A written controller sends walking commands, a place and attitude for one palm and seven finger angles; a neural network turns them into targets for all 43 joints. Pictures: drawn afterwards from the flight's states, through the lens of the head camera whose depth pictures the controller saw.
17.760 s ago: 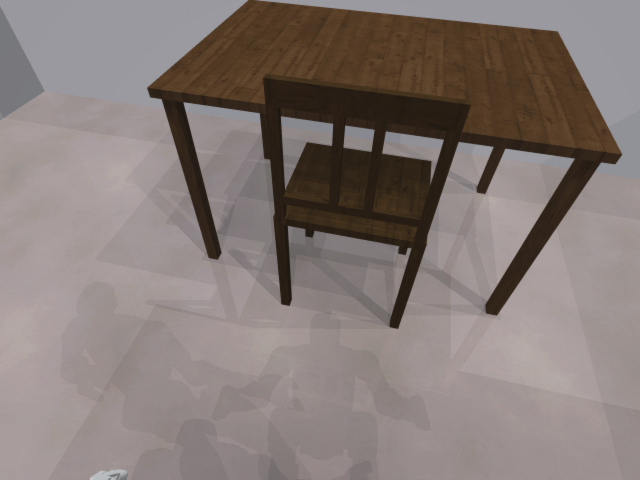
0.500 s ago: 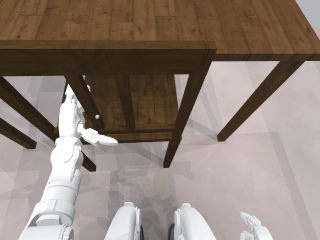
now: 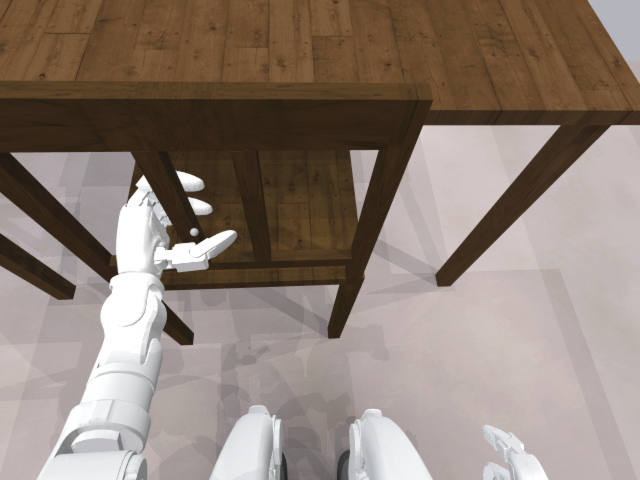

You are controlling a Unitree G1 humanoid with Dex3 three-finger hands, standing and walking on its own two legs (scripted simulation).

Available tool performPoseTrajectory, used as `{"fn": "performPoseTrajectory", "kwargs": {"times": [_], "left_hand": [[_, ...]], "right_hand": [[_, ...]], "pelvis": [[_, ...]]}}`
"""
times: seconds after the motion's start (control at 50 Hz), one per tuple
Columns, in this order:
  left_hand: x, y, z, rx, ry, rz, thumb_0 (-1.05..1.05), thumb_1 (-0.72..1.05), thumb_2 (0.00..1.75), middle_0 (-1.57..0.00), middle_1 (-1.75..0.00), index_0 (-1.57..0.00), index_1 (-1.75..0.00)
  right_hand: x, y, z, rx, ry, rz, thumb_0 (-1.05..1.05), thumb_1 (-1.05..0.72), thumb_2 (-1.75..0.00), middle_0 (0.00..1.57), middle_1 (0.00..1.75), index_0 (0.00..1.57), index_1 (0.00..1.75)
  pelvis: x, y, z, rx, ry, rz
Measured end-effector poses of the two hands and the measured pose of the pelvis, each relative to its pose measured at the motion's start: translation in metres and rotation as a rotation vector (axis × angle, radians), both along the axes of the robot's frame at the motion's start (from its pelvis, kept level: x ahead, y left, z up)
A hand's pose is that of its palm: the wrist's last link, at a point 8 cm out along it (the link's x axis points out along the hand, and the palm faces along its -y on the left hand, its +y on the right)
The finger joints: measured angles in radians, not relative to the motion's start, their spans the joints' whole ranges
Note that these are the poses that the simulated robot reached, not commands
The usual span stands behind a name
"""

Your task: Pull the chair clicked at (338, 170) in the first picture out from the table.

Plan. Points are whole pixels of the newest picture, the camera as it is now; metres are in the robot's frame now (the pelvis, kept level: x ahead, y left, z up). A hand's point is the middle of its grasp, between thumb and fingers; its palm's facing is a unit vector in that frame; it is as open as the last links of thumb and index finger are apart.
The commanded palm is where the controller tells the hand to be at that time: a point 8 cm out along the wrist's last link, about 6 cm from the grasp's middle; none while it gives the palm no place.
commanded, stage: hook a spindle and tug to test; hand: left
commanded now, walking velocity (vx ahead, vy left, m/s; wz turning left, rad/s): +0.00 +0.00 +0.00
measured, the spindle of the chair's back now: (181, 214) +0.43 +0.18 +0.02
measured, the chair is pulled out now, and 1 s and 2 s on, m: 0.00 0.03 0.13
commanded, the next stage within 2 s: step backward, pulling the chair out in 0.82 s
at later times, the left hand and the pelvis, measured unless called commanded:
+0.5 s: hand (196, 234) +0.40 +0.16 +0.02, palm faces +0.06 -1.00 -0.02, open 5.5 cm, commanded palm +0.37 +0.21 +0.02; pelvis +0.01 +0.00 +0.00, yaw -1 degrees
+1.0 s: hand (190, 253) +0.38 +0.16 +0.02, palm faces +0.07 -0.99 -0.09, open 5.5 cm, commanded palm +0.35 +0.21 +0.02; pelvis +0.02 +0.00 +0.02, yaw +0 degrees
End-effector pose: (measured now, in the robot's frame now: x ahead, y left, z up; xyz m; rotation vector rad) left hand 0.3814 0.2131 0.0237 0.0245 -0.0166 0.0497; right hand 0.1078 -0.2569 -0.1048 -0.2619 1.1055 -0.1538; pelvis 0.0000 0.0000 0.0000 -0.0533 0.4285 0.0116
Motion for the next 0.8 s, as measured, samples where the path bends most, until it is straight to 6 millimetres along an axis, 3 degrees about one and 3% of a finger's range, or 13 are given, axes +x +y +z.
{"fn": "performPoseTrajectory", "kwargs": {"times": [0.22,0.5,0.8], "left_hand": [[0.002,0.000,-0.003,0.013,0.018,-0.002,0.00,0.66,0.80,-0.49,-1.43,-0.49,-1.44],[-0.002,-0.003,-0.002,-0.003,0.030,0.014,0.02,0.69,0.79,-0.45,-1.45,-0.42,-1.45],[-0.018,0.000,-0.002,-0.006,0.041,-0.001,0.02,0.70,0.77,-0.44,-1.45,-0.43,-1.45]], "right_hand": [[-0.002,0.005,0.000,0.014,0.002,-0.005,0.01,-0.90,-0.90,0.20,0.30,0.20,0.30],[0.002,0.004,0.004,0.025,0.007,-0.020,0.01,-0.91,-0.90,0.20,0.30,0.20,0.30],[0.033,0.008,0.011,0.035,-0.046,0.000,0.01,-0.91,-0.90,0.20,0.30,0.20,0.30]], "pelvis": [[0.001,0.000,0.000,0.003,-0.001,-0.005],[0.009,0.001,0.004,0.007,0.002,-0.016],[0.020,0.001,0.008,0.008,0.003,-0.017]]}}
